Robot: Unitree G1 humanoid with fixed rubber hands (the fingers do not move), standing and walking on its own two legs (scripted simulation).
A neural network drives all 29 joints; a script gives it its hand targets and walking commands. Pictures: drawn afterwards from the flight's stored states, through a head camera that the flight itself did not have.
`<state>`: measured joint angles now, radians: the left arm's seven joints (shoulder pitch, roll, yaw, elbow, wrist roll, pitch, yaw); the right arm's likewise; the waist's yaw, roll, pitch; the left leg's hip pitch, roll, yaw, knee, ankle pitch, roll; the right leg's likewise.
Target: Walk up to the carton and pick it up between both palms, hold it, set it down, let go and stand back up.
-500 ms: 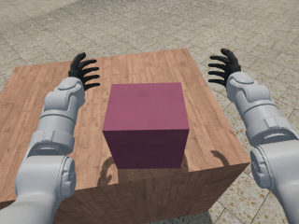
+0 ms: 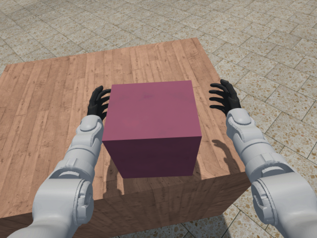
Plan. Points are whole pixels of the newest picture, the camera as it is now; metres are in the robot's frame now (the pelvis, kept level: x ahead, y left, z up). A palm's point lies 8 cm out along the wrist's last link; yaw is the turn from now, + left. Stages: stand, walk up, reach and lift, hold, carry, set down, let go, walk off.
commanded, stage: reach and lift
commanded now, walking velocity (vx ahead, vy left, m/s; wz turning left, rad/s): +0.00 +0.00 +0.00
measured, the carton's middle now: (154, 132) +0.41 +0.04 +0.02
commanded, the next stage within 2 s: none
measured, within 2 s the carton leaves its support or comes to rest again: neither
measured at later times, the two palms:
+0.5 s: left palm (100, 119) +0.43 +0.18 +0.07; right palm (219, 114) +0.44 -0.13 +0.06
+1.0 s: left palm (106, 125) +0.41 +0.17 +0.06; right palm (219, 115) +0.44 -0.13 +0.06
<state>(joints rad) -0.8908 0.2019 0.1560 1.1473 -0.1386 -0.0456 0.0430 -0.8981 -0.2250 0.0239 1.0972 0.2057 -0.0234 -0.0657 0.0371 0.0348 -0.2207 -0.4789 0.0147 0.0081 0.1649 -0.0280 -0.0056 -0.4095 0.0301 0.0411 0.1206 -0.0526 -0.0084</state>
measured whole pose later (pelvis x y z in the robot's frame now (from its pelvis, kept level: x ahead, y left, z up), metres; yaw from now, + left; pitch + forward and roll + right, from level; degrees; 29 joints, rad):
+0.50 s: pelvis +0.00 +0.00 +0.00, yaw +1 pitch +20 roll -1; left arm -0.83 0.12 0.20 1.10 -0.04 -0.15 0.06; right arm -0.84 -0.12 -0.10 1.07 0.05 -0.10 -0.06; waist 0.03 0.03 -0.22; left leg -0.48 0.01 -0.01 0.16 -0.02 0.00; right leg -0.39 0.02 0.03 0.07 -0.03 -0.01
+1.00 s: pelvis +0.02 +0.00 +0.00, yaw +4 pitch +18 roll +0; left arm -0.68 -0.12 0.52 0.80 0.34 -0.06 0.00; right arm -0.73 0.06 -0.51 0.87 -0.41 -0.07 0.00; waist 0.01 0.03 -0.22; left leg -0.30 0.00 -0.05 -0.09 0.08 -0.01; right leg -0.23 0.01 -0.02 -0.09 0.01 -0.02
